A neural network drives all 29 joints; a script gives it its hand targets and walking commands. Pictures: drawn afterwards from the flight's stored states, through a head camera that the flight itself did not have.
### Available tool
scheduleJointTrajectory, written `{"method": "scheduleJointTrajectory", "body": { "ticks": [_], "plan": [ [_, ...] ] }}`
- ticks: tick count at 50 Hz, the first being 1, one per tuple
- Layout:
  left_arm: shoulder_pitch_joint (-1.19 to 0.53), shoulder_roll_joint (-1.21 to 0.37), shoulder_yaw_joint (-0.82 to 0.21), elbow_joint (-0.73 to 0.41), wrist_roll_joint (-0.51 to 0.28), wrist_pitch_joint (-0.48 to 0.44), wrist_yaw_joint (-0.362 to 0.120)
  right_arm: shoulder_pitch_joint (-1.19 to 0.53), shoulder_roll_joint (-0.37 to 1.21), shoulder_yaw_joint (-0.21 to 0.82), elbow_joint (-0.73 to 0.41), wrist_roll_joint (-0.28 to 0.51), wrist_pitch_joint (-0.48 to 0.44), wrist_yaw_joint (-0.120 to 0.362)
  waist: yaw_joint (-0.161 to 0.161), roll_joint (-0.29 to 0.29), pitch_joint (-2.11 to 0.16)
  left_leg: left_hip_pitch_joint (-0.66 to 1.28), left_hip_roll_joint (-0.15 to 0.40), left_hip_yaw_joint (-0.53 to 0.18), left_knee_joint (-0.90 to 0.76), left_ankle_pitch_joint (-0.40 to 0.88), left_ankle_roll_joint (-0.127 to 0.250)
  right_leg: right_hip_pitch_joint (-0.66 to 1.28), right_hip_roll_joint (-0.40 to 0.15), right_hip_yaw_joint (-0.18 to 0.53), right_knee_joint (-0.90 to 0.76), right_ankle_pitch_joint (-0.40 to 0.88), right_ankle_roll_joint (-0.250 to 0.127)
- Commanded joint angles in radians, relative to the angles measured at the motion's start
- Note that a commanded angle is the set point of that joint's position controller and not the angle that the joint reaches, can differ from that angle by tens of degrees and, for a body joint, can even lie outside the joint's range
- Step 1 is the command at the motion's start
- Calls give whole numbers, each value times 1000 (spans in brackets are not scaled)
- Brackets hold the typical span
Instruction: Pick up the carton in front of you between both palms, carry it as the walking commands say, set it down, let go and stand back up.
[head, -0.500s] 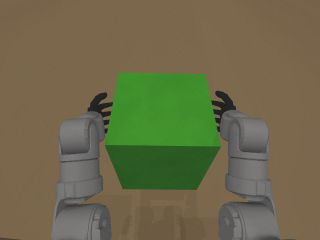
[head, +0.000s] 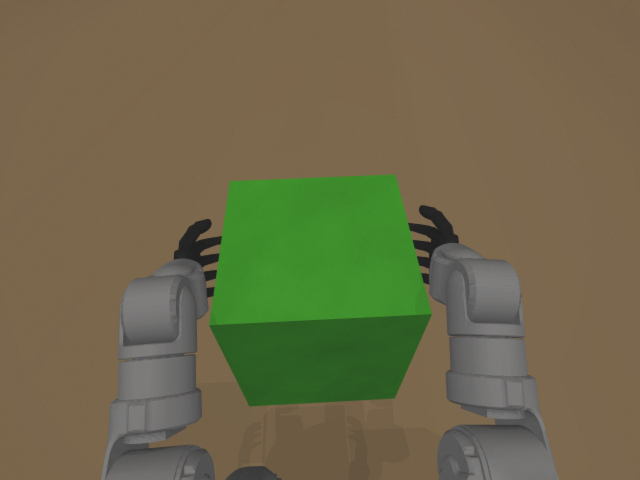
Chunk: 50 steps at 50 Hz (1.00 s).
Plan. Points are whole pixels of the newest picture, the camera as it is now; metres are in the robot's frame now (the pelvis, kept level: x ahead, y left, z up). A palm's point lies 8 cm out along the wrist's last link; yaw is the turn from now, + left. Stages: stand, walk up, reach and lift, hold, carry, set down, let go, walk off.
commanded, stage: carry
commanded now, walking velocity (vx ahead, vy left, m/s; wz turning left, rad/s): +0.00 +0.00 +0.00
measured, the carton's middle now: (317, 297) +0.35 +0.02 +0.00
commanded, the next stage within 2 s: none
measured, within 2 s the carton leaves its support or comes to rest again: neither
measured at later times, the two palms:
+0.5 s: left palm (197, 163) +0.46 +0.18 +0.13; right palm (428, 120) +0.53 -0.11 +0.16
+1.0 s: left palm (220, 62) +0.54 +0.15 +0.22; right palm (476, 64) +0.54 -0.15 +0.23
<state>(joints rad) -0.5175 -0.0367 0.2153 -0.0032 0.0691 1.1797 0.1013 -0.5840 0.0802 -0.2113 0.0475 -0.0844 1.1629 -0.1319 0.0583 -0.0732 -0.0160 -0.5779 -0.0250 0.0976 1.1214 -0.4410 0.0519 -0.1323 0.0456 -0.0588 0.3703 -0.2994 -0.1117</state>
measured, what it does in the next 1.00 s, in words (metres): climbs: left foot, then right foot 0.09 m higher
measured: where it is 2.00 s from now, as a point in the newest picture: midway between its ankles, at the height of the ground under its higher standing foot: (310, 343)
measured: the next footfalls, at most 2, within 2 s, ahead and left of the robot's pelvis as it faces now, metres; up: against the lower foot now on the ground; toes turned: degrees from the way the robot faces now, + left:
left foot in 0.10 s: -0.03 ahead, +0.08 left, +0.01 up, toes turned +3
right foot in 0.36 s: +0.30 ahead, -0.08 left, +0.10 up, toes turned +3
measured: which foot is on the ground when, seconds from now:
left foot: down 0.00-0.00, up 0.02-0.08, down 0.10-0.44, up 0.46-0.58, down 0.60-1.00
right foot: down 0.00-0.08, up 0.10-0.34, down 0.36-1.00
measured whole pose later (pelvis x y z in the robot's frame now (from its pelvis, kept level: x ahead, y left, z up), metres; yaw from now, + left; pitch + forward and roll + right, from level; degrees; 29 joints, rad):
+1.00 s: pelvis +0.20 +0.00 +0.08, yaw +3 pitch +3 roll +0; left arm -0.67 -0.01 0.21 0.24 0.12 1.25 0.09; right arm -0.69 -0.01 -0.20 0.26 -0.06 1.23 -0.13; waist -0.05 0.00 -0.17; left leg -0.05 -0.05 0.04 0.42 -0.42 0.05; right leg -0.40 0.05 -0.02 0.53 -0.18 -0.06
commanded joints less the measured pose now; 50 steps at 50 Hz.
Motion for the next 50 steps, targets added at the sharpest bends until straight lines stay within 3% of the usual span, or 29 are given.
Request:
{"method": "scheduleJointTrajectory", "body": {
  "ticks": [1, 2, 3, 4, 5, 6, 7, 8, 9, 10, 11, 13, 14, 15, 16, 17, 19, 20, 22, 25, 28, 30, 31, 32, 34, 36, 39, 44, 50],
  "plan": [
    [-989, -1067, -802, -312, -564, -47, -247, -665, 1039, 714, -233, 362, -55, 188, -129, 55, -522, 285, -126, 161, -825, 513, -19, 394, -125, -38, 498, 1819, 136],
    [-955, -1047, -804, -286, -563, -47, -235, -639, 1033, 709, -235, 372, -53, 187, -215, 179, -534, 582, -50, 89, -1089, 895, 10, 173, -50, -60, 828, 1332, 170],
    [-833, -1033, -773, -214, -519, -44, -224, -587, 1008, 693, -189, 367, -40, 187, -221, 448, -477, 1104, 114, -125, -935, 1599, 105, -487, 130, -73, 1134, -197, 172],
    [-761, -992, -754, -174, -482, -44, -219, -494, 955, 694, -169, 372, -32, 184, -270, 501, -501, 1434, 312, -297, -585, 2212, 220, -994, 162, 54, 1450, -648, 121],
    [-675, -971, -717, -137, -436, -39, -211, -487, 970, 745, -156, 398, -17, 191, -333, 376, -541, 1570, 401, -414, -527, 2164, 264, -1259, 131, 175, 1638, -745, 82],
    [-642, -945, -671, -110, -403, -31, -201, -525, 967, 770, -185, 427, -8, 203, -330, 247, -507, 1533, 420, -487, -492, 1951, 239, -1392, 112, 220, 1695, -801, 49],
    [-581, -911, -604, -116, -362, -35, -183, -626, 995, 822, -267, 498, -4, 218, -262, 87, -522, 1389, 388, -417, -550, 1609, 200, -1384, 75, 230, 1561, -739, 28],
    [-599, -856, -563, -156, -299, -39, -156, -769, 1027, 842, -345, 573, 3, 238, -183, -71, -546, 1169, 295, -231, -634, 1315, 133, -1142, 34, 68, 1336, -522, 43],
    [-621, -797, -529, -153, -228, -34, -131, -875, 1035, 853, -407, 631, 2, 254, -111, -65, -517, 863, 203, -112, -695, 1163, 95, -831, 18, -67, 1133, -337, 36],
    [-630, -744, -489, -113, -182, -26, -113, -948, 1000, 838, -419, 667, 7, 261, -28, 22, -475, 471, 134, -20, -822, 1139, 88, -395, 36, -165, 838, -87, 18],
    [-620, -741, -507, -81, -171, -12, -105, -907, 941, 797, -354, 653, 17, 266, -15, 145, -430, 299, 129, -41, -847, 1170, 113, -166, 79, -222, 722, 56, 21],
    [-689, -783, -582, -178, -198, 6, -118, -856, 881, 749, -290, 619, 28, 271, 19, 234, -513, 372, 186, -10, -560, 1467, 69, 21, 83, -153, 548, 134, 24],
    [-706, -818, -625, -164, -229, 19, -131, -863, 860, 716, -246, 569, 41, 267, 54, 164, -527, 382, 138, 29, -244, 1497, 32, 50, 74, -101, 401, 289, -39],
    [-703, -847, -652, -141, -262, 26, -149, -840, 863, 677, -179, 528, 57, 262, 124, -38, -534, 193, -18, -5, 181, 706, -26, 191, -59, 160, 143, 792, -171],
    [-698, -864, -660, -68, -288, 36, -168, -702, 892, 613, -46, 466, 75, 259, 43, -210, -652, 50, -152, -143, 532, -64, -52, 286, -307, 571, 90, 1410, -284],
    [-684, -901, -681, -7, -309, 34, -184, -597, 897, 577, 66, 415, 88, 259, -9, -85, -748, 138, -72, -296, 535, 0, -24, 213, -344, 590, 135, 1265, -300],
    [-853, -1013, -749, -61, -404, 15, -223, -587, 960, 536, 129, 334, 76, 262, -49, 52, -563, 78, 15, -282, 430, -1, -2, -25, -324, 578, 101, 599, -225],
    [-941, -1048, -778, -63, -460, 9, -244, -585, 974, 510, 146, 305, 70, 262, -65, 116, -531, 64, 57, -277, 343, -14, -7, -49, -307, 554, 139, 496, -197],
    [-1040, -1116, -791, -83, -540, -12, -269, -615, 971, 485, 120, 283, 39, 267, -46, 139, -456, 116, 35, -175, 114, -40, -22, -159, -223, 378, 139, 507, -148],
    [-985, -1179, -756, -40, -546, -29, -255, -611, 986, 464, 109, 281, 4, 264, -27, 105, -496, 257, -7, -123, -410, -170, -31, -86, -186, 339, 100, 692, -139],
    [-894, -1179, -698, 27, -497, -32, -239, -606, 1010, 465, 114, 291, -5, 270, -35, 61, -515, 482, -41, -29, -825, 270, -45, -96, -151, 274, 170, 331, -85],
    [-919, -1174, -696, 6, -503, -34, -240, -666, 1032, 514, 87, 319, -10, 265, -43, 217, -511, 629, 88, -142, -735, 294, -6, -216, -86, 157, 160, 85, 4],
    [-944, -1175, -687, 4, -510, -33, -242, -706, 1022, 538, 65, 319, -12, 256, -51, 243, -499, 567, 127, -198, -664, 367, 11, -175, -70, 122, 124, 93, 38],
    [-981, -1186, -675, -28, -526, -32, -245, -745, 1016, 579, -4, 329, -25, 242, -49, 213, -502, 456, 95, -216, -651, 238, 10, -54, -86, 127, 104, 166, 77],
    [-942, -1135, -640, -33, -498, -26, -234, -888, 1040, 679, -154, 411, -13, 227, -18, 44, -495, 382, 32, -107, -652, 135, -12, 43, -116, 200, 101, 290, 44],
    [-852, -1061, -609, -12, -447, -6, -212, -873, 1038, 723, -147, 466, 21, 226, -46, -81, -494, 375, 42, -99, -738, 106, -18, 85, -132, 196, 96, 255, 7],
    [-720, -968, -563, 76, -376, 34, -202, -776, 974, 692, -75, 463, 62, 224, -66, -29, -469, 378, 78, -148, -713, 226, -13, 68, -140, 160, 123, 310, 5],
    [-697, -907, -491, 199, -287, 51, -214, -779, 1007, 612, 113, 479, 78, 261, -61, 1, -418, 375, 74, -106, -774, 238, -56, 90, -161, 172, 150, 523, -20],
    [-912, -1020, -537, 127, -365, 13, -227, -814, 1096, 508, 221, 462, 40, 291, -61, 127, -361, 453, 96, -117, -787, 343, -60, -18, -136, 160, 168, 401, 2]
  ]
}}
